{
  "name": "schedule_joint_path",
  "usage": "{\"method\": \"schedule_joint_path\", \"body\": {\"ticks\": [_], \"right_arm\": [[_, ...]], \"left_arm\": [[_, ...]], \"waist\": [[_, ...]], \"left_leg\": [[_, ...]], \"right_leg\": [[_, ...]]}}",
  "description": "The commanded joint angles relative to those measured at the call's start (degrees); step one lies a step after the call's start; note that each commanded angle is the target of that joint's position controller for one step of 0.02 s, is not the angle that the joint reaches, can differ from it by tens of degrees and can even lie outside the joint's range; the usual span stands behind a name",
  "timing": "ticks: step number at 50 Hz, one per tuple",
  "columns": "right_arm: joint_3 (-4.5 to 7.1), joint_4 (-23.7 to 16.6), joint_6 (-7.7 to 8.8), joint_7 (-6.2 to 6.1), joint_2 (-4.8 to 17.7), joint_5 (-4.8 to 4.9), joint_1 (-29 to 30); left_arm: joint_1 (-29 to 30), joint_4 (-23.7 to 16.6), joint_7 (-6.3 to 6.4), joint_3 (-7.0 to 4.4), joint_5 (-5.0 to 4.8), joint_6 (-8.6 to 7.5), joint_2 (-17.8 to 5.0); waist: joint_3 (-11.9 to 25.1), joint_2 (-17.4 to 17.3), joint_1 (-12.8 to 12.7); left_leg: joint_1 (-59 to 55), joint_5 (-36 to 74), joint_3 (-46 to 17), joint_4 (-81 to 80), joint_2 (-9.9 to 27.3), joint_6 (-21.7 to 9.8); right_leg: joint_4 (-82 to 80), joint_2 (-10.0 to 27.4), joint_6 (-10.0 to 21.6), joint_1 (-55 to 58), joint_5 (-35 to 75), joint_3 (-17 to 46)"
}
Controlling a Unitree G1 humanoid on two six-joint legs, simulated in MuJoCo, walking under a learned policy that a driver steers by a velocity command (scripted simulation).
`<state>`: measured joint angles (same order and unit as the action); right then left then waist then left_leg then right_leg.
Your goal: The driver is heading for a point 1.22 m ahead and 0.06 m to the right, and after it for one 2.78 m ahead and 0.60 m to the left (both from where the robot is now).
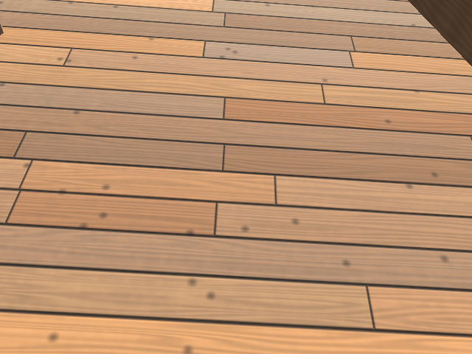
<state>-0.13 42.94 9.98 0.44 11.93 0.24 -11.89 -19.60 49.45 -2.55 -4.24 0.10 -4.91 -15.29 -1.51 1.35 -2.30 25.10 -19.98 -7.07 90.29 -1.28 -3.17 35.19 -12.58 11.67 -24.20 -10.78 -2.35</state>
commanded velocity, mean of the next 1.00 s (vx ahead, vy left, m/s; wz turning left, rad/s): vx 0.63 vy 0.00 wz -0.12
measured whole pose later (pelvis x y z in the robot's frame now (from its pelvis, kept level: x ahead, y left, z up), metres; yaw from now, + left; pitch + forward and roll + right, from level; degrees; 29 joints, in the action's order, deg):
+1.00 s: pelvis +0.61 -0.01 +0.03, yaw -4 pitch +1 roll -2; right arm 4.2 38.6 -2.6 -1.3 18.0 0.8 -12.6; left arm -6.0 41.9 1.2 -3.7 0.9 -1.8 -16.3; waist -2.9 -0.5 0.2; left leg 34.3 -15.2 1.6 54.3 5.5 3.3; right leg 24.9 3.6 1.5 -18.8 -6.6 -11.8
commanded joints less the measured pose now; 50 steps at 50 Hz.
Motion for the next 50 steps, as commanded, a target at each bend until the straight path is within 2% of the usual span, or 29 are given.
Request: {"method": "schedule_joint_path", "body": {"ticks": [1,3,5,7,10,12,13,14,15,16,17,18,19,20,22,25,28,31,33,34,35,36,37,38,39,41,43,46,50], "right_arm": [[0.88,-6.6,0.12,0.13,6.3,-1.24,-5.2],[1.01,-8.9,-0.94,-1.49,7.3,-1.97,-1.1],[0.4,-12.5,-0.88,-2.24,5.8,-3.37,6.6],[0.19,-14.9,-1.22,-2.51,3.6,-1.49,11.8],[1.98,-15.7,-1.66,-2.62,6.7,2.07,12.9],[3.56,-14.3,-0.78,-2.11,8.9,2.31,8.8],[4.87,-12.7,-0.17,-1.76,10.9,2.09,1.1],[5.62,-10.3,0.01,-1.73,13.4,1.32,-12.9],[6.9,-6.5,-0.49,-0.68,18.8,-0.46,-20.0],[6.42,-6.9,-0.64,-0.34,14.0,-0.13,-18.2],[5.72,-6.5,-1.21,-0.65,9.9,0.21,-16.4],[5.48,-5.6,-1.77,-0.46,9.6,-0.33,-15.8],[5.33,-4.7,-1.97,0.09,9.3,-0.65,-14.6],[4.42,-3.7,-1.96,0.53,6.9,-0.88,-13.4],[3.13,-2.2,-1.99,1.35,3.5,0.22,-11.4],[3.65,-0.7,-2.2,0.47,7.5,0.05,-9.6],[3.92,1.9,-2.47,-0.48,10.7,0.75,-13.6],[3.59,4.5,-3.33,-0.85,10.9,1.56,-17.1],[3.61,4.7,-4.46,-1.26,11.5,1.36,-16.3],[3.64,3.8,-4.88,-1.37,12.1,1.36,-14.7],[3.15,0.4,-4.86,-1.5,10.6,0.25,-12.1],[0.99,1.3,-5.17,-1.25,3.0,-0.2,-24.6],[1.95,2.6,-5.52,-0.84,8.6,0.39,-28.6],[2.98,0.9,-6.44,-1.04,11.2,1.72,-23.2],[3.57,-0.2,-7.46,-1.84,11.4,1.36,-18.1],[4.18,-0.6,-10.59,-2.84,9.0,1.42,-16.9],[3.8,-2.2,-12.28,-3.28,5.5,1.08,-16.3],[4.29,-4.4,-12.41,-2.79,6.1,0.29,-12.0],[5.12,-6.8,-13.13,-0.7,8.3,0.62,-7.0]], "left_arm": [[6.4,-7.7,0.91,0.06,0.23,-1.58,-3.6],[7.6,-8.4,1.69,0.33,-0.92,-1.58,-3.6],[5.3,-8.6,3.08,-0.13,-2.19,-1.65,-5.0],[1.7,-7.8,3.46,-0.69,-3.1,-1.18,-6.2],[-2.2,-6.8,3.55,-0.62,-3.62,-0.29,-4.9],[-3.3,-6.6,3.43,-0.36,-2.55,0.43,-3.4],[-2.6,-7.2,2.78,0.08,-1.66,0.42,-2.4],[-0.4,-9.3,1.88,1.44,0.04,0.2,1.0],[-9.8,-10.4,1.28,2.99,-2.67,-0.9,6.0],[-7.8,-9.8,1.94,2.89,-4.69,-1.26,1.1],[1.1,-11.2,1.92,2.5,-3.72,-1.19,-2.0],[6.8,-12.5,1.78,2.62,-2.09,-1.29,-1.9],[10.5,-14.0,1.73,2.67,-0.86,-1.68,-1.0],[11.0,-14.8,1.5,2.56,-0.84,-1.6,-0.3],[10.0,-15.0,1.26,2.72,-1.67,-0.78,0.3],[13.1,-16.8,1.0,3.36,0.28,-1.26,0.4],[19.9,-17.8,-0.09,4.06,0.49,-2.35,1.7],[23.1,-19.2,-0.26,2.35,0.02,-2.27,-2.2],[17.1,-17.6,0.19,0.87,1.07,-2.73,-4.8],[10.5,-15.9,0.57,0.27,1.84,-2.92,-5.9],[1.0,-14.4,1.52,-0.54,3.22,-2.81,-9.7],[0.0,-15.3,1.76,0.18,4.96,-1.67,-10.8],[0.0,-16.6,1.56,0.66,3.29,-0.3,-7.8],[4.5,-17.0,1.62,0.47,1.61,0.68,-6.9],[7.6,-16.3,2.05,0.99,0.27,1.26,-4.4],[13.7,-15.5,2.67,1.51,0.68,2.1,-2.8],[18.1,-15.2,2.75,0.61,1.58,1.98,-4.4],[19.9,-13.8,3.62,-0.53,1.55,1.44,-6.8],[20.7,-12.1,4.22,-1.35,0.06,2.38,-8.5]], "waist": [[-1.5,-10.2,8.7],[-4.2,-8.8,8.9],[-3.4,-5.1,5.6],[-0.8,-0.6,1.5],[1.5,4.9,-1.1],[4.0,6.5,0.8],[8.4,6.4,4.8],[17.5,2.3,10.7],[23.0,-25.5,6.2],[16.4,-23.4,7.8],[7.9,-13.9,9.9],[4.5,-4.2,9.9],[1.5,-1.0,8.7],[0.3,-2.4,6.1],[-2.1,-5.7,3.1],[-3.8,-4.5,1.7],[-0.9,-5.8,5.1],[-0.7,-8.6,5.1],[3.0,-9.4,1.0],[6.7,-9.0,-2.8],[14.9,-4.0,-6.3],[27.8,13.4,-0.8],[36.0,11.1,-1.7],[30.0,9.2,-0.6],[22.0,4.3,0.1],[11.3,5.5,4.5],[6.7,6.6,6.5],[8.0,4.8,6.6],[8.4,5.8,5.6]], "left_leg": [[18.1,3.0,-3.5,-6.9,5.3,0.8],[11.1,6.2,0.3,-19.4,6.9,3.5],[-0.8,17.3,3.9,-35.5,5.7,5.5],[-9.3,24.1,5.6,-48.1,2.0,7.3],[-6.6,22.0,2.6,-60.3,0.6,8.7],[-8.0,17.8,3.1,-63.2,1.1,5.9],[-15.7,14.9,3.5,-62.2,2.1,2.9],[-33.7,5.5,-6.2,-59.2,10.4,-1.8],[-50.6,-18.5,-42.0,-71.7,23.5,-13.1],[-48.7,-35.5,-53.1,-75.4,25.8,-13.7],[-42.6,-29.6,-43.2,-75.1,22.8,-11.2],[-36.5,-18.1,-32.8,-74.4,19.6,-9.7],[-30.6,-10.5,-26.7,-74.8,16.8,-9.1],[-25.6,-6.8,-22.1,-76.0,14.8,-8.3],[-19.2,3.0,-15.8,-77.9,12.5,-8.3],[-14.4,36.7,-6.4,-77.8,11.8,-8.0],[-9.4,39.3,1.1,-79.6,8.4,-5.3],[-16.8,38.6,-0.9,-76.2,9.9,-4.0],[-20.4,47.3,-2.1,-66.8,9.2,-1.6],[-18.0,47.2,-1.3,-58.1,7.1,0.3],[-6.1,30.1,-0.6,-40.9,3.0,2.7],[8.3,-21.0,0.7,-16.3,-3.3,6.0],[8.7,-22.2,-6.0,-8.9,-0.7,6.4],[13.5,-18.5,-1.8,-7.3,2.0,7.4],[15.9,-13.6,1.4,-10.3,4.0,8.3],[10.0,-10.2,3.0,-12.9,6.2,9.9],[5.0,-7.0,5.6,-18.7,6.6,9.8],[1.3,2.3,5.8,-28.9,8.5,7.8],[-3.2,8.6,8.0,-39.4,8.1,4.9]], "right_leg": [[-26.7,17.8,10.8,2.8,-22.8,41.5],[-26.1,12.9,9.2,-9.8,-12.7,31.5],[-24.3,8.6,7.3,-17.3,-3.8,23.5],[-21.0,6.6,4.4,-16.3,-4.8,22.0],[-14.9,9.7,2.5,1.1,-9.8,27.1],[-6.5,12.4,0.7,11.3,-0.2,27.8],[3.1,11.8,-0.8,12.5,10.8,25.9],[22.2,10.5,-2.6,3.2,9.8,21.4],[40.9,4.0,-6.1,-18.6,-16.7,13.5],[48.7,9.8,-5.1,-30.5,-15.4,13.0],[51.1,11.7,-4.8,-33.9,-10.9,12.0],[49.3,13.2,-4.7,-31.8,-8.2,10.7],[45.0,14.2,-4.5,-30.0,-6.6,10.6],[41.6,15.7,-4.4,-27.0,-5.6,10.6],[36.6,17.3,-5.5,-23.7,-5.5,9.0],[23.4,17.0,-8.5,-21.1,1.7,4.9],[4.0,12.6,-9.2,-4.2,19.1,0.3],[-4.9,10.5,-7.9,0.0,20.5,2.6],[-8.6,8.8,-5.8,7.8,21.3,2.7],[-10.3,10.7,-4.7,16.7,28.1,3.3],[-4.6,21.2,-1.9,34.3,50.9,11.0],[1.1,41.7,8.0,50.1,78.8,28.1],[0.0,41.7,9.8,48.8,73.9,31.0],[-3.6,39.3,9.9,42.3,56.2,25.9],[-7.5,35.1,7.6,33.5,44.5,21.1],[-14.9,31.3,4.5,14.4,28.8,12.9],[-19.8,30.2,3.5,3.5,21.2,6.8],[-20.5,31.1,2.9,3.0,19.5,1.9],[-19.8,32.5,0.7,5.8,10.4,-2.3]]}}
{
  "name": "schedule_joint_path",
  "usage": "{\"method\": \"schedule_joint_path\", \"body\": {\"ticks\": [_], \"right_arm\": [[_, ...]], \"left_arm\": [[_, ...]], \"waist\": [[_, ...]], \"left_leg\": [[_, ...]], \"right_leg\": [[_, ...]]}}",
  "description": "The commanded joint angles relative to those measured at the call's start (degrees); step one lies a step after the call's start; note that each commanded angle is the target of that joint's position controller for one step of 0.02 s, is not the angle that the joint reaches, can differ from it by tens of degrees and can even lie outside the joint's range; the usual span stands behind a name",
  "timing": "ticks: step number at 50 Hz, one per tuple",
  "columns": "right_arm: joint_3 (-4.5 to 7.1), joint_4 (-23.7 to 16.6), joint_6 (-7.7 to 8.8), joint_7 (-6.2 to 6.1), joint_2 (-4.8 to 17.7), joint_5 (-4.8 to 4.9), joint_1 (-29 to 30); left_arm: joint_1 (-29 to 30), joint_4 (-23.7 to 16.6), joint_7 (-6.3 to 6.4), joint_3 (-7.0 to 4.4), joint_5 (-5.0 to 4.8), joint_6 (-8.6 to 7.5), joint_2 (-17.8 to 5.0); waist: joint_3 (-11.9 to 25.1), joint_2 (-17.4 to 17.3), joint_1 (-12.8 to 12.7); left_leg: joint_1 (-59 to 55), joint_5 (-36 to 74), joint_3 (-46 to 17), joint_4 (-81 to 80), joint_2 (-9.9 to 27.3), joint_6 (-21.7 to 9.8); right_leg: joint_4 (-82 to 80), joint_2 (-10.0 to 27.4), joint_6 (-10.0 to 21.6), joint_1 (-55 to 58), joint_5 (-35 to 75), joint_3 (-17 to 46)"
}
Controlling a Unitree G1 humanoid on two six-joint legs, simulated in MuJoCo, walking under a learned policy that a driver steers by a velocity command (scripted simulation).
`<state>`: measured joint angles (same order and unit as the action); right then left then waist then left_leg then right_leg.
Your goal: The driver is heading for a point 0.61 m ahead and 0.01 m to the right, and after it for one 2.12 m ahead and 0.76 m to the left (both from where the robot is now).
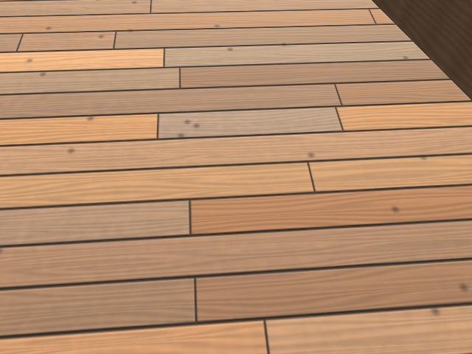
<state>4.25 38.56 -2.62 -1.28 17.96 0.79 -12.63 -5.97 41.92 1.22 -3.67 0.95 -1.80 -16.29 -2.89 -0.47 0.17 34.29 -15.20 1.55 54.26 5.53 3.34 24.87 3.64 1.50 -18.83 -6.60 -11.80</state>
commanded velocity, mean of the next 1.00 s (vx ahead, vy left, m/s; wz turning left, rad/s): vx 0.34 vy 0.00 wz -0.12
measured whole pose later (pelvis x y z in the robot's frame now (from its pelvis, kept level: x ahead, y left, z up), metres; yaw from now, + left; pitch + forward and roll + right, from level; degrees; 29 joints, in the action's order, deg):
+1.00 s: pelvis +0.19 -0.10 +0.00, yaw -11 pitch +2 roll +1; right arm 3.0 40.4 4.5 3.3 14.6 1.6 -7.2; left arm -23.7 48.2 1.2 -1.1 1.6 -4.5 -10.8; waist -0.6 -2.7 -2.6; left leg 47.2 4.7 -0.8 55.1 2.1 -1.0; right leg 20.1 -1.1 3.3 1.0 -23.4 -10.9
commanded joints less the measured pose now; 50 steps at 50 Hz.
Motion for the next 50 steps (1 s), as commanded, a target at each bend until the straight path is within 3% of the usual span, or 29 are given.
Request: {"method": "schedule_joint_path", "body": {"ticks": [1,4,5,6,7,8,9,10,11,13,14,16,18,21,24,29,33,36,37,38,39,40,41,43,44,45,47,49,50], "right_arm": [[1.06,-3.2,-0.85,1.39,3.0,0.11,-5.0],[2.24,-4.1,-1.17,1.67,4.2,-0.37,-5.2],[3.25,-3.5,-1.06,1.23,6.2,-1.04,-7.4],[4.87,-4.8,-0.4,0.12,13.3,-1.4,-7.9],[4.59,-7.6,1.18,0.3,16.5,-2.92,-5.7],[3.98,-7.4,2.6,1.08,13.9,-3.46,-5.9],[3.07,-7.5,3.51,1.2,11.5,-3.05,-3.5],[1.88,-7.7,3.56,1.02,7.8,-2.0,-0.1],[0.64,-7.7,3.53,0.64,4.8,-1.5,2.5],[-1.72,-6.1,4.09,0.23,-0.7,-2.54,3.3],[-1.83,-5.6,4.34,0.04,-0.9,-3.16,3.4],[-0.86,-5.4,4.18,-0.96,2.3,-3.6,4.1],[0.38,-4.6,3.21,-1.89,5.5,-3.1,2.6],[0.87,-4.0,2.44,-2.4,5.2,-2.42,2.2],[2.15,-2.7,3.41,-2.26,6.9,-0.96,0.3],[3.48,-1.4,6.28,-1.16,7.0,0.02,2.4],[4.13,-1.7,6.97,0.66,7.8,0.49,6.6],[3.76,-2.1,6.5,1.68,6.9,1.45,11.6],[2.98,-2.0,6.43,1.74,4.4,0.82,11.9],[1.28,-2.7,6.59,2.13,0.0,-0.42,13.4],[-0.59,-6.2,7.73,2.5,-4.8,-1.05,13.6],[-0.4,-8.2,9.6,3.04,0.0,1.6,16.8],[-0.17,-8.6,10.29,3.52,2.5,3.49,18.2],[-0.3,-4.5,9.86,3.39,3.0,1.52,12.0],[0.28,-2.8,9.21,3.74,4.1,1.28,8.2],[0.68,-1.8,8.44,4.06,4.6,1.64,6.6],[0.42,-2.4,7.72,4.15,3.3,1.19,8.3],[-0.6,-2.7,7.87,4.81,-0.4,0.43,11.2],[-0.99,-3.2,7.95,5.4,-2.0,0.22,13.6]], "left_arm": [[6.6,-4.1,0.3,-2.22,-1.28,-0.39,-8.1],[5.3,-2.4,-0.14,-2.67,-2.66,0.83,-8.1],[3.2,-1.2,-0.31,-2.37,-2.79,1.51,-6.1],[-0.4,-1.0,-0.46,-1.96,-1.11,2.41,-4.0],[3.3,-4.2,0.11,-1.89,0.16,2.46,-4.6],[5.9,-4.1,0.43,-2.37,-0.52,2.55,-6.6],[4.8,-3.3,0.66,-2.56,-1.58,2.81,-6.7],[2.6,-1.2,0.97,-2.63,-1.39,3.17,-6.3],[0.7,0.3,0.95,-2.51,-0.8,3.44,-5.8],[-4.0,3.8,0.17,-2.11,-1.32,3.77,-3.9],[-3.9,4.2,-0.05,-1.85,-1.97,3.82,-3.3],[0.3,2.3,-0.08,-1.66,-2.22,3.72,-4.1],[1.2,0.8,-0.22,-1.88,-2.1,3.8,-5.6],[0.4,-0.5,-0.41,-2.0,-2.42,4.41,-5.3],[-0.4,-1.9,-1.3,-2.06,-2.59,4.28,-4.8],[-0.8,-1.9,-3.06,-2.09,-3.07,2.61,-2.6],[-3.4,-0.9,-3.7,-1.91,-3.33,2.67,-2.1],[-12.6,2.6,-3.34,-2.21,-3.01,3.22,-2.7],[-19.0,5.8,-2.85,-3.02,-2.53,2.94,-4.3],[-28.4,8.9,-2.46,-4.3,-1.99,2.05,-7.3],[-25.4,5.9,-2.65,-3.95,-1.43,-0.29,-13.2],[-23.0,2.0,-3.49,-3.74,-2.13,-2.49,-12.4],[-21.9,1.9,-3.42,-3.07,-2.18,-3.33,-10.6],[-17.8,1.7,-3.06,-1.05,-1.48,-3.02,-5.9],[-14.3,1.2,-2.68,0.03,-0.33,-3.0,-3.8],[-12.2,0.6,-2.11,0.3,0.61,-3.22,-3.4],[-9.9,0.3,-0.49,-0.02,1.51,-4.01,-4.9],[-10.1,0.8,1.51,0.1,0.94,-4.3,-4.9],[-13.1,1.7,2.44,-0.04,0.28,-4.16,-5.6]], "waist": [[9.3,7.6,2.9],[8.5,4.4,3.4],[6.6,-0.3,3.6],[2.2,-18.7,1.5],[2.9,-22.2,1.0],[6.5,-14.2,3.5],[7.1,-10.6,1.9],[8.7,-7.0,0.3],[9.9,-7.6,-0.8],[12.0,-6.7,-2.2],[10.7,-6.1,-1.6],[7.4,-6.6,0.4],[6.9,-7.1,2.0],[5.7,-5.8,3.0],[6.7,-6.9,3.7],[4.4,-5.0,1.3],[4.1,-5.3,-1.4],[3.9,-2.6,-6.8],[3.7,2.5,-8.9],[3.5,12.8,-12.9],[-0.1,23.6,-7.9],[3.4,13.8,-9.8],[1.6,7.5,-8.4],[1.0,2.8,-4.5],[-0.5,3.0,-1.7],[-1.6,3.8,-0.4],[-2.9,3.9,0.2],[-2.1,2.7,-0.4],[-1.6,2.4,-2.1]], "left_leg": [[-12.9,2.6,0.1,-5.4,1.0,-2.5],[-18.2,2.8,3.2,-15.9,-2.1,-6.2],[-21.0,5.7,0.4,-21.2,-2.8,-8.5],[-23.8,24.6,-18.7,-31.9,8.6,-13.9],[-23.6,23.4,-34.1,-35.9,15.2,-22.6],[-23.7,18.7,-30.0,-37.6,15.6,-22.2],[-23.7,15.6,-24.9,-36.6,13.5,-18.8],[-23.9,13.4,-20.3,-35.1,11.0,-15.4],[-22.5,15.9,-16.1,-34.3,9.5,-14.0],[-20.7,17.6,-8.7,-34.3,6.7,-12.6],[-20.4,16.1,-6.7,-35.0,6.5,-12.5],[-22.0,13.6,-6.7,-35.8,8.3,-13.6],[-26.1,12.3,-9.0,-36.3,11.8,-15.8],[-28.9,11.5,-10.3,-36.9,15.1,-17.6],[-31.2,-15.8,-14.0,-44.0,17.4,-16.4],[-31.5,-19.0,-6.7,-47.9,16.3,-12.7],[-27.1,-16.7,1.7,-46.7,14.7,-11.2],[-20.5,-20.6,8.7,-38.2,12.0,-8.7],[-15.3,-17.1,12.4,-27.0,8.2,-7.4],[0.4,-12.5,15.5,-0.6,4.2,-5.1],[24.7,-19.9,9.1,23.2,-3.1,-2.8],[34.7,-13.9,-1.4,27.3,-3.3,-4.0],[40.7,-7.9,-4.0,28.2,-0.4,-5.2],[35.8,1.5,-6.1,26.4,2.9,-5.6],[29.8,5.2,-7.7,23.7,2.9,-5.3],[24.4,8.0,-8.6,20.4,1.3,-4.7],[13.2,16.2,-5.3,8.5,-3.0,-3.7],[2.7,27.3,3.0,-6.3,-6.1,-4.2],[0.1,30.3,5.8,-11.3,-7.5,-4.4]], "right_leg": [[-8.8,16.9,10.1,1.7,4.5,6.8],[-1.3,15.7,5.2,3.2,-3.6,4.0],[6.7,12.5,2.0,0.4,-9.9,1.8],[25.9,4.0,-3.8,-11.5,-24.0,-3.8],[40.5,-3.4,-5.4,-23.3,-31.9,6.5],[46.1,-2.9,-3.6,-24.4,-28.8,12.0],[46.2,-1.4,-2.1,-24.2,-23.1,13.2],[45.2,0.0,-1.9,-22.6,-19.0,13.9],[45.4,0.2,-2.7,-19.2,-15.5,13.5],[43.8,0.3,-4.1,-11.1,-10.6,13.8],[40.0,0.0,-4.6,-10.0,-9.7,14.3],[32.9,-0.6,-5.4,-11.1,-10.3,15.2],[31.7,-0.4,-6.1,-13.7,-13.7,14.0],[32.3,1.3,-6.6,-16.6,-17.4,13.2],[32.3,2.9,-4.3,-19.7,-17.2,11.4],[25.4,4.4,0.8,-17.3,-16.4,9.6],[19.5,3.7,2.7,-8.2,-16.7,5.2],[12.0,0.1,4.2,4.7,-11.3,-2.0],[8.8,-3.7,5.6,12.9,-13.7,-3.2],[5.7,-0.6,9.5,25.9,-18.4,8.2],[-3.0,11.5,16.3,29.4,-23.4,38.0],[-14.5,19.5,21.4,32.5,-35.2,53.4],[-14.8,21.5,19.8,33.6,-36.9,51.4],[-11.2,18.3,15.0,26.3,-27.8,37.8],[-11.0,15.8,12.4,20.0,-13.5,29.5],[-11.6,13.8,9.5,15.3,1.3,21.3],[-13.7,7.8,4.1,7.7,20.8,7.0],[-13.9,3.1,-1.1,5.1,29.0,-1.1],[-13.3,3.1,-2.5,7.4,33.5,-1.9]]}}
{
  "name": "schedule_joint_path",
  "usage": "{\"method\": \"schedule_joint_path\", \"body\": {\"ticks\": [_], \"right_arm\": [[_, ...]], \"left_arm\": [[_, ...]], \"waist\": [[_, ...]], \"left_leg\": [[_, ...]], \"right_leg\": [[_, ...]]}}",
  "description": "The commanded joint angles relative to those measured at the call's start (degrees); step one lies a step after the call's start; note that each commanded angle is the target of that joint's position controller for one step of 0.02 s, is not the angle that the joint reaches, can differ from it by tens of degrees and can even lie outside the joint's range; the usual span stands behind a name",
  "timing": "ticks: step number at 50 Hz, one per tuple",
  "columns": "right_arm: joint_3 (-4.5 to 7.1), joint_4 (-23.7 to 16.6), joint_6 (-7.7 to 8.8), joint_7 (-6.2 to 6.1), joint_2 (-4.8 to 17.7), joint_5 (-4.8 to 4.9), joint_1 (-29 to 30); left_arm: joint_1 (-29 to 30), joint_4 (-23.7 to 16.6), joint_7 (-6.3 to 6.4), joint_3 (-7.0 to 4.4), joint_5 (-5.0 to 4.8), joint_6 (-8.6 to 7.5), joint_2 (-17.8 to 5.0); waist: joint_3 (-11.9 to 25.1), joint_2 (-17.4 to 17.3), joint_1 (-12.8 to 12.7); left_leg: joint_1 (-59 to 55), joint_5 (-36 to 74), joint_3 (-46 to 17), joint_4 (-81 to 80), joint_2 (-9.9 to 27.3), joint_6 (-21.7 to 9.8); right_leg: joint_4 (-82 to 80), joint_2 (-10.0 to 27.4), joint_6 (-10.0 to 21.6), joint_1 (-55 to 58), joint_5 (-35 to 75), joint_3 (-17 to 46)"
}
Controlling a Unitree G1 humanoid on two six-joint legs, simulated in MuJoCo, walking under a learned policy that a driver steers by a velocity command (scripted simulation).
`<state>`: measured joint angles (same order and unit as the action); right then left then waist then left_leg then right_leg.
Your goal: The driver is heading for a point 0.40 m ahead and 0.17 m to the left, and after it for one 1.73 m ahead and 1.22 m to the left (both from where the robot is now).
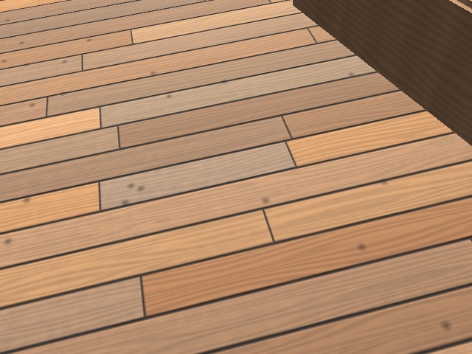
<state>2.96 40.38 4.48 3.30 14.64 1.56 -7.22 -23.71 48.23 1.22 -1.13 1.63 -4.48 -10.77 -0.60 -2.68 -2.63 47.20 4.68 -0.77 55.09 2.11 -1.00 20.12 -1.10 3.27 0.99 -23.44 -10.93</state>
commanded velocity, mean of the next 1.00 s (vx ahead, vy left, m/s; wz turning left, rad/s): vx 0.29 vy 0.00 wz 0.85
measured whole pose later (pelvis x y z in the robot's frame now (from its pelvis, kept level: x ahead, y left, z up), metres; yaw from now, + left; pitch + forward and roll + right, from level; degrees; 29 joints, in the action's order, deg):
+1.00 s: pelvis +0.29 -0.03 +0.01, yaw +53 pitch +2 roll -1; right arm 3.9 32.3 -1.7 1.1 17.5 1.7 -12.1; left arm -19.9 41.3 1.6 -5.1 0.6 -3.5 -19.3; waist 3.5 0.7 -3.5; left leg 38.6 -12.8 -0.1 62.5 8.1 2.8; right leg 19.6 6.3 -2.9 -5.6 -14.6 -12.0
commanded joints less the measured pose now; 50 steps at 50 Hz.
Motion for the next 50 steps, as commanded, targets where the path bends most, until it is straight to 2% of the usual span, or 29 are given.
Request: {"method": "schedule_joint_path", "body": {"ticks": [1,3,5,6,7,8,9,10,11,12,13,15,17,19,22,25,27,28,29,30,31,32,33,34,36,39,45,48,50], "right_arm": [[0.44,-5.4,0.95,1.4,1.1,-0.48,8.7],[1.41,-4.7,0.9,2.4,2.8,0.43,4.8],[3.34,-2.8,-0.31,2.39,7.0,0.89,-5.9],[5.24,-0.7,-1.25,1.58,11.5,1.0,-15.9],[5.97,1.6,-1.99,-0.07,13.0,0.8,-24.9],[5.25,2.5,-2.15,-1.58,12.4,-1.68,-23.3],[3.82,-1.8,-0.36,-1.51,14.1,-5.46,-13.9],[4.84,-6.0,-0.77,-1.38,14.3,-4.79,-9.0],[4.41,-7.6,-1.01,-1.45,11.4,-2.19,-3.8],[3.65,-8.7,-1.21,-1.51,9.0,-0.01,-0.7],[3.64,-9.4,-1.49,-1.59,8.7,0.39,0.8],[4.21,-9.8,-2.07,-2.38,9.4,-0.47,1.2],[4.96,-8.9,-3.12,-3.65,11.1,-1.0,-1.5],[5.43,-8.6,-4.67,-4.76,12.3,-0.41,-2.8],[5.37,-9.8,-6.52,-5.54,12.1,0.45,-1.5],[5.17,-10.6,-7.41,-5.33,11.3,-0.07,-1.7],[4.95,-11.3,-7.63,-5.1,10.6,0.07,-0.8],[4.45,-11.6,-7.65,-4.98,9.2,0.43,-0.8],[3.3,-11.0,-7.74,-4.83,5.3,0.03,-5.7],[3.78,-13.3,-7.0,-4.28,7.5,0.1,-5.8],[5.05,-12.7,-6.25,-3.8,13.3,-0.42,-4.8],[5.38,-11.3,-6.56,-3.7,14.9,-0.01,-5.1],[5.09,-10.4,-7.13,-3.91,13.6,-0.36,-6.2],[4.6,-10.3,-7.25,-3.69,12.5,-0.8,-7.0],[3.7,-11.3,-6.71,-3.08,10.8,-0.76,-5.0],[2.92,-12.8,-5.73,-3.07,9.3,-0.28,-1.0],[2.12,-13.6,-5.16,-2.83,7.4,0.29,0.3],[1.47,-14.3,-5.05,-2.2,6.2,0.29,1.6],[1.01,-14.0,-4.92,-1.71,5.4,0.0,2.0]], "left_arm": [[2.8,-4.1,3.32,-2.83,-0.83,-1.05,-12.5],[2.2,-4.5,4.72,-3.64,-1.38,0.67,-14.9],[6.0,-6.7,5.66,-4.9,-1.84,2.19,-16.5],[9.9,-8.7,5.39,-5.32,-1.59,2.25,-16.5],[16.5,-10.4,4.22,-5.04,-2.42,1.74,-14.1],[19.2,-12.7,1.17,-2.44,0.01,0.23,-2.7],[1.9,-13.4,-0.15,-1.1,-1.02,-1.02,-0.1],[1.8,-13.6,-0.84,-2.03,-0.95,-1.72,-8.7],[6.3,-14.8,-1.0,-3.25,-1.6,-1.63,-12.2],[8.2,-15.0,-0.52,-3.73,-1.04,-0.8,-13.1],[9.5,-15.6,-0.2,-3.76,-0.88,0.21,-12.7],[11.2,-16.1,0.48,-3.91,-0.62,1.66,-12.3],[13.5,-16.4,1.32,-3.08,0.42,2.03,-9.3],[15.0,-16.5,1.59,-2.72,-0.1,2.54,-8.1],[18.3,-16.2,1.29,-3.07,-1.19,2.83,-9.0],[20.6,-15.9,0.61,-3.48,-1.75,1.84,-9.7],[18.1,-14.6,0.08,-4.38,-2.0,1.05,-11.0],[16.0,-13.6,0.07,-5.04,-1.8,0.86,-12.3],[16.3,-14.5,0.38,-5.69,-0.75,1.39,-15.6],[17.3,-15.0,0.33,-5.94,1.73,2.26,-17.8],[18.4,-16.0,0.56,-5.7,1.67,2.18,-14.6],[19.5,-16.5,1.15,-4.93,0.56,2.5,-11.8],[19.7,-16.7,1.73,-4.77,-0.83,2.88,-11.9],[18.2,-16.5,2.25,-4.77,-1.95,2.95,-12.8],[13.5,-15.4,2.45,-4.81,-1.56,2.23,-14.2],[8.6,-13.9,1.8,-5.14,-1.01,1.17,-15.2],[8.4,-12.6,0.96,-5.81,-0.77,-0.01,-16.8],[8.5,-11.6,0.66,-6.4,-1.06,-0.26,-18.1],[7.7,-10.6,0.11,-6.67,-1.2,0.07,-18.4]], "waist": [[-3.0,5.5,0.5],[0.3,8.8,1.9],[5.2,13.2,7.3],[8.8,13.2,12.5],[8.9,5.6,18.4],[4.6,-13.1,13.2],[16.9,-10.3,1.2],[22.8,-2.6,3.3],[11.4,6.2,0.5],[8.3,11.8,-1.2],[5.0,11.0,-1.8],[1.5,7.2,-1.9],[3.9,4.4,0.1],[8.1,1.0,1.3],[8.6,-3.6,3.3],[7.9,-7.3,4.9],[7.9,-8.5,3.3],[8.5,-6.2,2.4],[12.1,3.6,4.9],[10.2,18.5,7.0],[8.5,17.5,5.9],[7.8,13.1,5.1],[7.0,12.6,4.9],[6.2,12.4,3.9],[4.3,10.6,1.7],[2.1,10.8,-1.1],[-0.8,12.2,-0.5],[-1.9,11.1,-0.1],[-3.4,8.7,-0.3]], "left_leg": [[-14.3,10.9,9.9,-15.8,-5.7,-0.4],[-18.3,8.7,12.4,-19.7,-8.5,-0.9],[-28.7,3.2,11.6,-19.5,-10.0,-2.5],[-39.0,2.4,8.6,-20.2,-9.5,-4.8],[-48.4,11.9,1.9,-30.6,-4.7,-8.5],[-56.8,33.9,-7.5,-23.6,-1.0,-10.5],[-61.1,37.1,-33.9,-25.3,11.7,-22.7],[-58.8,14.5,-41.5,-34.5,14.5,-26.3],[-48.7,-7.5,-39.3,-39.7,11.2,-24.6],[-41.4,-21.2,-37.7,-42.7,8.8,-21.4],[-34.6,-25.9,-36.7,-44.2,6.4,-19.9],[-26.6,-20.8,-31.0,-43.7,1.6,-17.1],[-24.8,-5.9,-25.9,-39.5,-0.6,-16.0],[-26.2,-5.8,-24.6,-36.9,-2.0,-13.8],[-26.8,-18.7,-26.0,-36.2,-3.7,-10.4],[-29.2,-20.7,-29.8,-33.8,-3.6,-8.9],[-30.4,-19.7,-32.5,-30.0,-3.9,-7.2],[-27.8,-25.7,-30.7,-25.2,-6.2,-5.2],[-21.1,-39.3,-22.6,-11.7,-11.1,-2.5],[-10.4,-43.0,-12.6,1.2,-14.7,0.4],[-7.2,-37.5,-10.7,10.8,-8.4,2.9],[-6.0,-30.4,-8.9,13.1,-5.8,3.4],[-4.4,-25.7,-6.6,16.3,-5.2,3.7],[-1.9,-22.8,-4.1,20.9,-4.3,4.0],[0.7,-20.7,-0.2,23.5,-1.6,4.1],[4.6,-19.9,0.3,21.6,1.6,4.6],[3.4,-17.1,-0.9,14.3,5.7,5.1],[1.2,-16.9,-0.9,8.4,7.6,3.9],[-4.6,-18.8,0.1,0.8,7.6,2.5]], "right_leg": [[-6.2,8.2,-5.3,-8.8,57.6,-3.1],[1.4,9.6,-6.2,-1.7,69.6,-3.8],[11.8,11.1,-6.5,-0.7,78.8,-2.9],[22.4,10.9,-6.6,-4.1,77.2,-1.5],[44.5,6.0,-7.9,-11.4,50.8,-1.2],[68.7,-5.8,-8.0,-31.9,-14.7,3.4],[80.9,-7.0,-8.4,-40.3,-14.8,19.2],[78.0,-5.3,-6.3,-38.2,-9.7,24.2],[71.0,-3.5,-5.0,-41.9,-6.6,22.7],[64.7,-0.5,-4.9,-40.6,-2.9,22.3],[59.3,0.1,-5.3,-38.7,-1.2,22.1],[48.0,1.5,-6.6,-35.2,0.1,21.1],[39.5,0.2,-8.1,-32.5,1.6,19.0],[34.3,-1.1,-9.1,-30.2,6.1,19.1],[26.5,-2.4,-9.2,-28.4,11.2,19.4],[17.6,-3.6,-8.2,-25.4,10.4,19.8],[7.3,-3.1,-6.6,-20.0,12.8,20.1],[0.1,0.7,-4.8,-13.7,18.0,20.9],[-0.5,14.2,0.8,-4.5,19.1,31.3],[-3.1,23.3,9.4,-6.2,23.1,44.7],[-3.8,24.9,11.9,-8.6,19.8,46.0],[-4.4,20.5,9.0,-8.9,5.3,38.6],[-4.6,16.6,5.6,-8.7,-1.3,34.1],[-5.9,15.7,4.2,-7.9,-5.0,31.9],[-8.0,15.1,3.2,-7.3,-9.9,28.0],[-9.7,16.2,3.5,-4.8,-15.0,25.4],[-13.0,20.8,4.6,-6.4,-12.4,18.8],[-13.8,22.6,4.1,-5.8,-9.7,14.2],[-13.3,21.6,3.9,-7.4,-4.8,9.8]]}}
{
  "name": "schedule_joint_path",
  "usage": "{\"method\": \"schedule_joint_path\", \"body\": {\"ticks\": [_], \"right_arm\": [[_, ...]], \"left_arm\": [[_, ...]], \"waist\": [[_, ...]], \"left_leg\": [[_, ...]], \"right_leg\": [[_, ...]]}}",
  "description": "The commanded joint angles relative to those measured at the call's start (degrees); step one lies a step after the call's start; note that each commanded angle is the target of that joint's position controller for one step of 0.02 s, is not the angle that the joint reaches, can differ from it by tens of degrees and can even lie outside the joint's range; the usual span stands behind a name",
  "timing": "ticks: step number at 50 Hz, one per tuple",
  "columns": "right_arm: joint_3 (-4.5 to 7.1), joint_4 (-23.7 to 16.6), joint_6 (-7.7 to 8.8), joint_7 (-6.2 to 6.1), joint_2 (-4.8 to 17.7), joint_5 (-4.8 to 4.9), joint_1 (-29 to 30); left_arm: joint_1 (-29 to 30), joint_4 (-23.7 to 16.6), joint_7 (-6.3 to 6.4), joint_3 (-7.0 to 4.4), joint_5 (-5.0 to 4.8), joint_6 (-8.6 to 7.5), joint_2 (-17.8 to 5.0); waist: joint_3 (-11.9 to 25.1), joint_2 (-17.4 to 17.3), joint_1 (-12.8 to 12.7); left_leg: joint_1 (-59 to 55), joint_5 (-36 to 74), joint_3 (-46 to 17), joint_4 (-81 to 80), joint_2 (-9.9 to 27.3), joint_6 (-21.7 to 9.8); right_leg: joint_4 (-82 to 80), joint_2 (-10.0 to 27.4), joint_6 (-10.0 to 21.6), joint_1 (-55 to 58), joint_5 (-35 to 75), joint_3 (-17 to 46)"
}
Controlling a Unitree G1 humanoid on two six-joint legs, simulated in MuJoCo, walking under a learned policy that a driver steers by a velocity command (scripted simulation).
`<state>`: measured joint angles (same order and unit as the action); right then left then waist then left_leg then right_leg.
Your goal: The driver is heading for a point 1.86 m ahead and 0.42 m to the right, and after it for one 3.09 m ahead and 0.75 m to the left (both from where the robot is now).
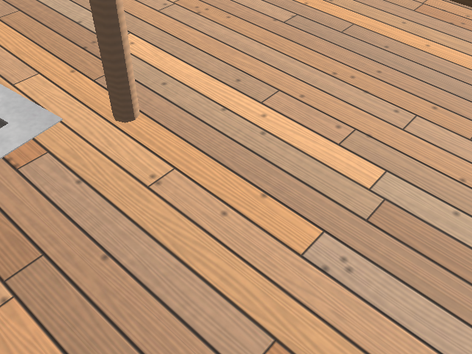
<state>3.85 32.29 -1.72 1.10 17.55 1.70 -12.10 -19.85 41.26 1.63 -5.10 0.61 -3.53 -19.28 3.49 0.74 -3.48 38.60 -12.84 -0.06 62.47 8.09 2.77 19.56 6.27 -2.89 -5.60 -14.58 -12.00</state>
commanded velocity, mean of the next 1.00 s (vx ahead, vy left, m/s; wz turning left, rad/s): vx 0.15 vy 0.00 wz -0.43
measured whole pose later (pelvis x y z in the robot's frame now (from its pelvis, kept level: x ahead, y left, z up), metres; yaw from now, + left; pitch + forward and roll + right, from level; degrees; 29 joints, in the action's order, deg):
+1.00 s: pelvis +0.24 +0.08 -0.01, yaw -29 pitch +1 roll +0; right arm 3.4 41.9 -0.5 0.0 16.1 0.0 -8.8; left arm -5.8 34.9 0.7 -3.2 1.4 1.9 -15.5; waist -1.8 -1.2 0.3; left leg 23.7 -14.2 -2.3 39.5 2.6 3.7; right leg 31.8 -5.0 2.8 -19.6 -13.1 4.2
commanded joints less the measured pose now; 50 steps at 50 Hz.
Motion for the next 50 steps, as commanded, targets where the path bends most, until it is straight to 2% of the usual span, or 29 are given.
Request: {"method": "schedule_joint_path", "body": {"ticks": [1,3,4,5,6,7,8,9,10,11,12,14,17,20,23,28,30,31,32,33,34,35,36,37,40,42,45,48,50], "right_arm": [[-0.22,-5.4,1.49,0.66,1.8,-0.18,6.6],[-0.42,-4.5,2.1,1.06,1.5,-0.07,5.4],[0.1,-3.4,2.45,1.24,2.1,-0.05,1.8],[1.8,-0.4,2.67,1.11,4.9,-0.21,-5.9],[3.53,1.7,2.54,0.55,8.9,-0.77,-13.5],[3.56,1.2,2.87,-0.77,15.8,-2.41,-16.4],[3.98,-2.1,3.77,-0.58,17.1,-3.61,-14.7],[3.0,-1.4,4.66,0.56,12.7,-3.52,-13.8],[2.3,0.5,5.06,0.87,10.1,-2.52,-11.7],[1.5,0.9,5.05,0.74,7.5,-1.99,-8.0],[0.94,0.8,5.06,0.31,5.5,-1.75,-3.8],[0.65,0.4,5.89,-1.47,3.9,-2.81,-0.6],[0.94,1.4,5.83,-3.81,4.0,-3.34,1.0],[1.34,2.6,4.45,-5.0,4.8,-2.91,2.3],[2.07,3.4,3.25,-4.66,6.6,-2.14,3.2],[3.3,4.2,1.72,-2.52,8.8,-0.03,4.6],[3.6,4.7,1.4,-1.84,9.0,0.88,5.2],[3.42,5.4,1.37,-1.37,8.3,1.31,4.9],[2.9,4.0,1.97,-1.16,6.2,-0.25,3.8],[1.79,-0.3,3.08,-1.45,3.0,-2.9,3.9],[2.36,0.7,4.01,-1.25,6.8,-2.94,7.3],[2.26,-0.5,4.4,-1.3,6.5,-1.47,10.9],[2.18,0.4,4.41,-1.91,5.8,-2.02,10.4],[2.64,0.9,4.03,-2.59,6.8,-2.93,9.7],[2.02,3.6,2.89,-2.35,4.3,-2.64,6.3],[1.06,4.3,2.55,-2.37,2.1,-2.23,5.9],[0.74,5.4,1.87,-2.02,2.6,-1.6,4.9],[-0.02,5.7,1.98,-1.08,1.3,-1.64,4.9],[0.26,5.1,2.36,-0.6,2.5,-1.72,5.3]], "left_arm": [[4.1,-3.1,-0.85,-2.58,-0.21,-0.66,-9.6],[3.4,-1.5,-2.0,-2.51,-1.04,-0.06,-10.2],[4.6,-0.8,-2.42,-2.37,-1.88,0.61,-10.6],[4.5,0.0,-2.77,-1.58,-1.91,0.93,-9.3],[4.1,0.3,-3.27,0.1,-1.44,0.32,-5.4],[4.2,-2.3,-3.72,2.67,2.1,-0.07,2.5],[-1.3,-0.8,-3.12,1.26,-2.26,-0.87,-2.1],[2.3,-0.2,-2.4,-0.08,-3.98,-0.54,-6.7],[4.0,-0.7,-1.94,-0.16,-3.42,0.04,-6.1],[4.6,0.4,-1.3,-0.07,-2.44,0.9,-5.1],[3.6,0.9,-1.17,-0.47,-1.99,1.84,-5.3],[2.3,1.4,-1.29,-0.82,-2.17,3.07,-4.0],[5.7,-1.2,-1.49,-0.41,-1.73,4.16,-0.9],[8.8,-3.4,-2.62,0.12,-1.5,4.84,0.9],[11.8,-5.7,-4.13,0.23,-1.47,5.66,1.0],[14.5,-9.1,-5.46,-1.07,-2.08,7.72,-1.5],[10.4,-8.9,-4.96,-2.38,-2.38,7.86,-3.5],[4.2,-7.5,-3.88,-3.62,-2.15,7.49,-5.7],[0.2,-7.8,-2.16,-5.66,-2.46,6.96,-12.1],[3.6,-9.4,-2.46,-6.29,-0.4,6.54,-17.9],[3.7,-10.9,-3.29,-4.97,-0.27,4.9,-13.9],[5.9,-10.6,-3.16,-4.11,-0.83,3.8,-11.7],[9.0,-10.5,-2.74,-3.63,-2.25,3.47,-9.6],[12.7,-11.2,-1.95,-2.99,-3.1,3.73,-7.5],[15.0,-12.6,-0.15,-2.62,-1.13,4.68,-7.1],[13.0,-11.7,0.3,-2.81,-0.93,5.0,-8.0],[13.3,-11.3,0.17,-1.71,-0.21,5.41,-6.1],[13.5,-9.5,-0.99,1.21,1.18,4.85,-0.2],[13.6,-8.5,-1.38,1.43,1.25,4.26,-0.9]], "waist": [[-8.6,4.3,0.7],[-9.4,4.9,1.3],[-8.9,4.3,4.3],[-5.4,1.8,8.6],[-0.5,-3.4,12.5],[4.1,-23.7,9.0],[13.3,-23.2,9.3],[10.4,-12.5,10.3],[5.4,-12.5,8.3],[3.2,-10.2,6.5],[1.1,-11.1,4.2],[1.6,-9.8,2.3],[-0.6,-5.9,1.9],[-2.1,-6.2,2.5],[-3.1,-5.6,3.5],[-2.7,-6.0,3.9],[-0.2,-6.1,1.5],[2.4,-3.2,-2.1],[3.9,7.1,-2.9],[10.8,18.4,2.1],[16.1,6.6,-2.0],[10.6,3.7,-0.5],[4.8,-1.1,2.3],[2.5,-0.9,4.2],[3.9,1.5,5.4],[5.7,2.9,4.4],[6.4,6.4,3.0],[4.9,7.7,2.2],[1.5,7.8,3.2]], "left_leg": [[-1.4,-3.4,0.8,-11.1,0.4,-2.0],[-10.8,-7.2,3.4,-18.7,-2.7,-3.6],[-17.7,-3.5,4.9,-25.5,-4.9,-4.9],[-29.3,1.4,6.5,-30.9,-8.5,-6.2],[-41.4,7.4,3.3,-31.9,-7.5,-6.9],[-48.4,35.3,-16.2,-32.4,9.2,-8.2],[-47.6,37.2,-31.1,-38.6,19.8,-17.1],[-44.0,35.6,-24.4,-39.2,18.0,-17.8],[-40.8,30.9,-17.7,-39.2,15.5,-16.2],[-37.0,27.4,-13.3,-40.2,12.8,-14.1],[-33.5,28.4,-8.5,-41.6,10.7,-12.7],[-31.9,34.1,-3.3,-43.9,10.2,-11.7],[-32.6,33.8,2.2,-46.1,10.7,-11.9],[-33.2,30.4,7.8,-46.4,9.6,-11.8],[-34.0,30.6,10.7,-45.1,10.7,-12.4],[-38.1,40.8,13.6,-37.1,11.8,-10.9],[-38.4,48.7,15.4,-27.5,10.6,-8.6],[-34.4,47.1,17.0,-17.1,7.9,-5.7],[-18.6,16.1,16.0,-0.8,2.2,-1.3],[2.5,-27.2,8.9,18.8,-11.3,3.1],[3.9,-26.3,-5.6,20.6,-9.6,2.2],[4.9,-21.8,-7.1,18.5,-8.4,0.6],[4.3,-18.0,-7.3,12.1,-6.7,0.2],[2.4,-14.4,-7.3,6.0,-5.7,0.1],[-6.5,-8.9,-3.8,-2.6,-7.4,1.9],[-10.4,-6.8,-3.3,-8.3,-7.8,2.8],[-14.6,-3.7,-2.3,-13.2,-6.5,2.7],[-21.4,-1.9,-1.6,-20.7,-4.7,1.3],[-25.3,2.4,0.9,-30.4,-6.8,-0.7]], "right_leg": [[-12.1,12.9,9.9,-3.6,-9.6,8.0],[-10.3,12.5,10.6,-6.5,-3.9,6.4],[-6.4,12.4,10.3,-8.2,0.0,5.7],[3.7,10.2,9.2,-10.6,12.2,4.0],[19.4,5.7,6.0,-16.1,14.4,1.0],[45.1,-0.9,1.9,-29.0,-24.8,3.5],[56.1,-7.6,0.1,-34.5,-22.6,18.0],[58.9,-5.4,-0.1,-35.6,-18.5,19.7],[56.9,-3.6,0.3,-38.1,-15.5,18.0],[54.7,-1.5,0.4,-37.0,-11.2,17.6],[52.6,-0.6,0.0,-34.7,-6.9,16.9],[52.9,-1.3,-0.5,-31.6,-0.7,15.4],[46.9,-0.9,-1.1,-33.8,3.3,14.6],[36.6,-0.6,-1.1,-32.0,7.4,12.1],[29.6,-0.4,0.1,-29.3,7.9,9.7],[22.7,-2.9,4.2,-24.1,-0.5,4.0],[17.0,-6.6,7.0,-16.8,-1.3,1.8],[9.4,-8.8,9.9,-6.8,7.3,2.9],[6.5,-1.5,15.0,6.3,37.6,18.2],[4.5,12.1,30.6,18.4,39.8,47.1],[-0.4,14.4,30.2,17.6,30.3,49.6],[-1.1,12.7,26.9,12.9,24.4,44.0],[-1.4,8.8,22.5,6.6,20.5,38.6],[-1.1,6.4,19.7,1.5,19.0,35.0],[0.6,2.9,18.0,-5.8,27.0,28.2],[2.1,1.9,17.4,-7.3,27.6,26.7],[2.4,2.4,16.4,-9.3,17.6,25.9],[2.6,3.1,14.8,-12.3,6.3,25.2],[4.8,1.3,12.0,-13.9,0.5,23.3]]}}
Keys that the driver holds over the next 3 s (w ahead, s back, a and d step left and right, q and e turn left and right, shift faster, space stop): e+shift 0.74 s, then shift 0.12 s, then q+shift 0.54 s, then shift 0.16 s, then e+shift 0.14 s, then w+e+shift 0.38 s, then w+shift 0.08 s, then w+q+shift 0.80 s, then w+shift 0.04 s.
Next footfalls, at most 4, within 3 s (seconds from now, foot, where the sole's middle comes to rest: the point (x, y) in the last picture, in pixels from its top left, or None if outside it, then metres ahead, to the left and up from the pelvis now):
0.12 left None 0.14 0.19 -0.78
0.62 right None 0.26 -0.04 -0.78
1.02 left None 0.37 0.18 -0.78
1.30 right None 0.25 -0.03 -0.78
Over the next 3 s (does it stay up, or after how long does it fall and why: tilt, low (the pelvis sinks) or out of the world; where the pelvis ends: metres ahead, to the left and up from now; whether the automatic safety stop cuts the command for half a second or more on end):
stays up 0.91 -0.39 -0.02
